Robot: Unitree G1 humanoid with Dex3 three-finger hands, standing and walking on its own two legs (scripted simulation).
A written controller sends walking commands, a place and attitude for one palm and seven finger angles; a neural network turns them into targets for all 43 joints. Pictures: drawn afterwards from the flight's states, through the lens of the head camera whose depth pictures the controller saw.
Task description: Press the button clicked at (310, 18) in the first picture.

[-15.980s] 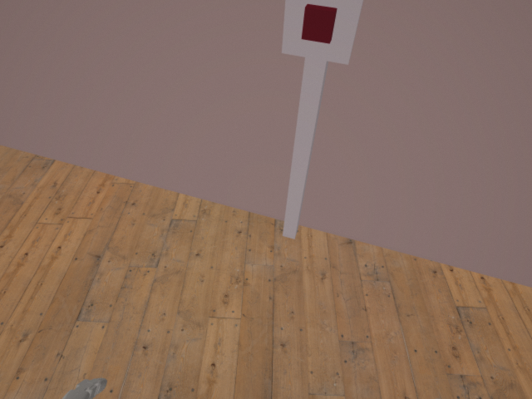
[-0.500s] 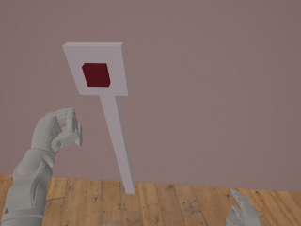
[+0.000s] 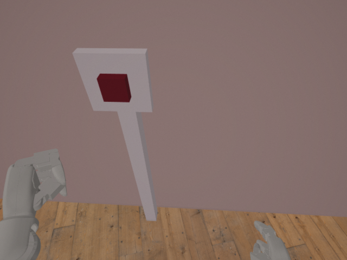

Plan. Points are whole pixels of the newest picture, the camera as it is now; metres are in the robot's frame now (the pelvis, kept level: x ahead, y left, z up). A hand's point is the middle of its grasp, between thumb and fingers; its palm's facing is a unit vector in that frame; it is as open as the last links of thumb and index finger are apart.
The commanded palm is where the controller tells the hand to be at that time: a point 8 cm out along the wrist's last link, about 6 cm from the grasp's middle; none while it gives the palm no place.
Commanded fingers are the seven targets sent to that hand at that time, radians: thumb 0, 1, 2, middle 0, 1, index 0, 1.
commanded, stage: draw the hand back to the body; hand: left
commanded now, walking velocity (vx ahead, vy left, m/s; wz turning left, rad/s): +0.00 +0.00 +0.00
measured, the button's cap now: (115, 87) +0.48 +0.22 +0.17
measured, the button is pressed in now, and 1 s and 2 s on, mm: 0 0 0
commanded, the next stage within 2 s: step back with the hand held close in 0.46 s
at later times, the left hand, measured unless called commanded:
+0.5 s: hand (53, 189) +0.19 +0.24 +0.15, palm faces +0.42 -0.84 -0.36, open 3.1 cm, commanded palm +0.13 +0.28 +0.17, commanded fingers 0.00 0.90 0.90 -1.30 -1.50 -1.30 -1.50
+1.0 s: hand (49, 197) +0.17 +0.24 +0.15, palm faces +0.27 -0.82 -0.50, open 3.1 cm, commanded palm +0.11 +0.28 +0.17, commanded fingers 0.00 0.90 0.90 -1.30 -1.50 -1.30 -1.50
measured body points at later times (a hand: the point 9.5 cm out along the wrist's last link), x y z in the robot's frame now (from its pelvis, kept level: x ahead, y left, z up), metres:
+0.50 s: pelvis +0.01 +0.00 +0.00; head -0.01 -0.02 +0.45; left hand +0.16 +0.28 +0.17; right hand +0.21 -0.21 -0.08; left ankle +0.03 +0.10 -0.74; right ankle -0.04 -0.12 -0.74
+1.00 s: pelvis -0.03 +0.01 -0.01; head +0.00 +0.01 +0.44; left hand +0.15 +0.28 +0.18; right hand +0.15 -0.24 -0.08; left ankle +0.03 +0.10 -0.74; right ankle -0.04 -0.12 -0.74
